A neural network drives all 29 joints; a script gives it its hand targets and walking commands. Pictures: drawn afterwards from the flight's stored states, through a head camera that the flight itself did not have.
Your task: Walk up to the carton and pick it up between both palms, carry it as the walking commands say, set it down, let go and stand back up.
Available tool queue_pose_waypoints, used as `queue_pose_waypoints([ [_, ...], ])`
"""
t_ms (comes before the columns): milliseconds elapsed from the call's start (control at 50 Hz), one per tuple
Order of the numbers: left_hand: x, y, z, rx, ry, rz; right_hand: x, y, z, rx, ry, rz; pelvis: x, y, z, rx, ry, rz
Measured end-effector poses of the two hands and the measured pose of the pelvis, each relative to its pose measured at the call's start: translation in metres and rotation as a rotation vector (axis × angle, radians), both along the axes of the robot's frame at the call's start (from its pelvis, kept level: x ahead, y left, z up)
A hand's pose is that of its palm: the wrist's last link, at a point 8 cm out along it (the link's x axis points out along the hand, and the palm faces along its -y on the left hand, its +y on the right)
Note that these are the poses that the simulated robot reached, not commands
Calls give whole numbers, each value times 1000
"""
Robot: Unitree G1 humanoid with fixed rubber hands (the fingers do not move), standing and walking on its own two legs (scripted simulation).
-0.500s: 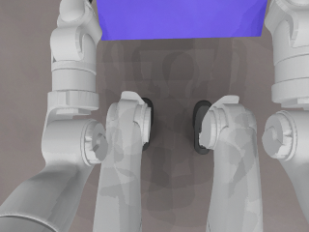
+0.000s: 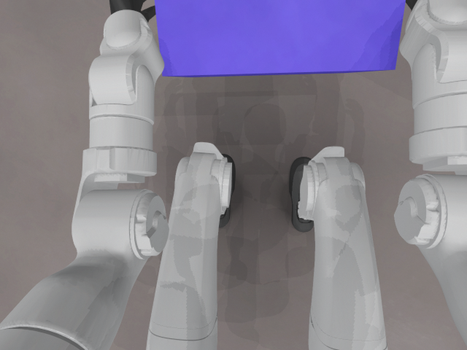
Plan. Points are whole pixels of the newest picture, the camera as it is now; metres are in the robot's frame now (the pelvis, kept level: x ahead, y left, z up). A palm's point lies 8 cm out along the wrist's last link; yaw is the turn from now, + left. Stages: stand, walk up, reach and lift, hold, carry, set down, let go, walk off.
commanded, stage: reach and lift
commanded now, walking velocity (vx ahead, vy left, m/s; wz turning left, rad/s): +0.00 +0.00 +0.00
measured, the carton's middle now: (271, 10) +0.55 +0.01 -0.17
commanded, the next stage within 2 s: none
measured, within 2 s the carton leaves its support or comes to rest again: neither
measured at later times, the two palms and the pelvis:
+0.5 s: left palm (100, 6) +0.50 +0.18 -0.03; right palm out of the picture +0.52 -0.17 -0.03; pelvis +0.00 +0.00 +0.06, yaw +0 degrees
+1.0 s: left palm out of the picture +0.48 +0.18 +0.05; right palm out of the picture +0.50 -0.17 +0.04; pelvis +0.01 +0.00 +0.12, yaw +0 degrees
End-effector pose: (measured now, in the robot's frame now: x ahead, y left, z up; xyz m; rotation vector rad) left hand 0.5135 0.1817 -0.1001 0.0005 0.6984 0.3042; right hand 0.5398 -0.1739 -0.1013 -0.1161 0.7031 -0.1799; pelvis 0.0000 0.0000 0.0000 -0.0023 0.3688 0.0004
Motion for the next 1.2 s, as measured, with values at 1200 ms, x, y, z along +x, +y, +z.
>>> queue_pose_waypoints([
  [1200,-44,0,179,16,12,-17,-49,0,176,-10,13,2,13,-3,144,4,-177,-5],
])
